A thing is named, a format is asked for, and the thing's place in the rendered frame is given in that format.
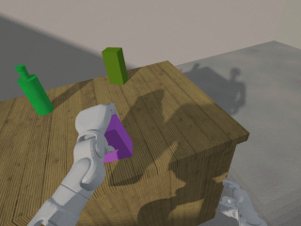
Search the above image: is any table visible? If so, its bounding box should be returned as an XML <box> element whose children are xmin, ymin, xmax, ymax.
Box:
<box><xmin>0</xmin><ymin>60</ymin><xmax>250</xmax><ymax>226</ymax></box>

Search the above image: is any sponge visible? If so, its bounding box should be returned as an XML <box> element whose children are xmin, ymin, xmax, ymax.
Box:
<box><xmin>103</xmin><ymin>114</ymin><xmax>133</xmax><ymax>163</ymax></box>

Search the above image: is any robot right forearm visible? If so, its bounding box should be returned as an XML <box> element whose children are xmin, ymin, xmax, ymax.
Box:
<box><xmin>238</xmin><ymin>208</ymin><xmax>267</xmax><ymax>226</ymax></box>

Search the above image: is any robot left hand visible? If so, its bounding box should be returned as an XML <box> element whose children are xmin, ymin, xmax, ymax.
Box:
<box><xmin>75</xmin><ymin>103</ymin><xmax>119</xmax><ymax>154</ymax></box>

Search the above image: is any robot right hand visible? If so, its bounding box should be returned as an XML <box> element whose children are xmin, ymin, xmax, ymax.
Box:
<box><xmin>219</xmin><ymin>179</ymin><xmax>255</xmax><ymax>221</ymax></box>

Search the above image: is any robot left forearm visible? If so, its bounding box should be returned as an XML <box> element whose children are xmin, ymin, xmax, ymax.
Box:
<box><xmin>27</xmin><ymin>130</ymin><xmax>106</xmax><ymax>226</ymax></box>

